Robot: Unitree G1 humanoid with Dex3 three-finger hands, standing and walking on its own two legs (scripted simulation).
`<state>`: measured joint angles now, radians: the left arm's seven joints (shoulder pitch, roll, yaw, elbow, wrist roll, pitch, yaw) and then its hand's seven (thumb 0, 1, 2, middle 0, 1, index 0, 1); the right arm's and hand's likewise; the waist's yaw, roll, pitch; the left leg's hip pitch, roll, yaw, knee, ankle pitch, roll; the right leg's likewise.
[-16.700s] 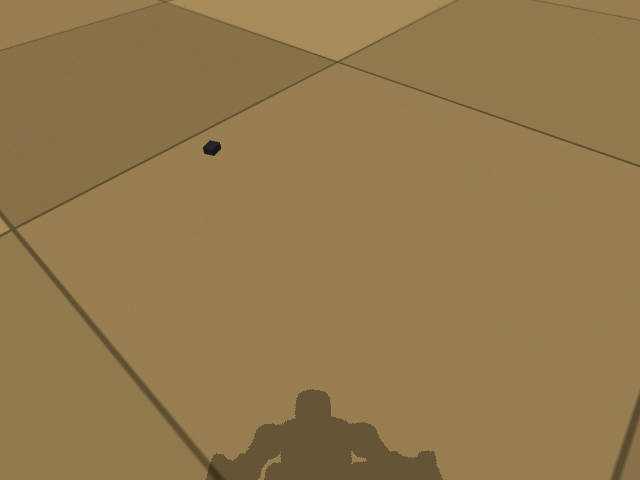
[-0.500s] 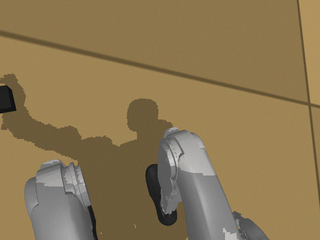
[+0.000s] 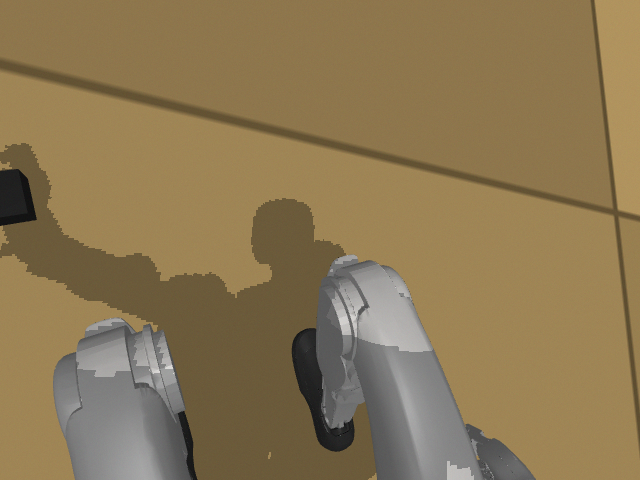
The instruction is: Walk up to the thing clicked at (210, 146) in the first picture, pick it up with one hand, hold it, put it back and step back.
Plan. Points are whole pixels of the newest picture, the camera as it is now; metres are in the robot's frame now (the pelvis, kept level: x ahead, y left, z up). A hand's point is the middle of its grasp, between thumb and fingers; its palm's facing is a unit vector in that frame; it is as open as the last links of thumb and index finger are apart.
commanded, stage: rise first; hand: left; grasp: from above
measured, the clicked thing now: out of the picture +0.50 +0.32 -0.30
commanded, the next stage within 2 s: none
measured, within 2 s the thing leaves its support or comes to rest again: neither
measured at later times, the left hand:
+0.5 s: hand out of the picture +0.46 +0.35 -0.17, palm faces -0.45 -0.07 -0.89, open 13.9 cm
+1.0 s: hand out of the picture +0.46 +0.35 -0.17, palm faces -0.45 -0.07 -0.89, open 13.7 cm
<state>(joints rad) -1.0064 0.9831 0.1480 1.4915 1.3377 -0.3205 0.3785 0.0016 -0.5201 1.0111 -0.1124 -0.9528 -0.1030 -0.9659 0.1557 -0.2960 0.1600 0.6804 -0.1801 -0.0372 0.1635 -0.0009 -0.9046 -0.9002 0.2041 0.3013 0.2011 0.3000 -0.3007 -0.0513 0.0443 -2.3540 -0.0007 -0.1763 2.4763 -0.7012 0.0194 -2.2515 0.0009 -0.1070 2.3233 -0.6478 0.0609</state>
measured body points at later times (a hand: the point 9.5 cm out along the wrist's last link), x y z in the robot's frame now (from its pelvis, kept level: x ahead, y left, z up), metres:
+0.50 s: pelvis +0.00 +0.00 +0.00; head +0.25 +0.10 +0.36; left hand +0.48 +0.35 -0.12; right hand +0.04 -0.28 -0.08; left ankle +0.07 +0.12 -0.28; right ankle +0.11 -0.13 -0.28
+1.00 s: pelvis +0.00 +0.00 +0.00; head +0.25 +0.11 +0.36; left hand +0.48 +0.35 -0.12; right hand +0.05 -0.27 -0.07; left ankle +0.07 +0.12 -0.28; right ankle +0.11 -0.13 -0.28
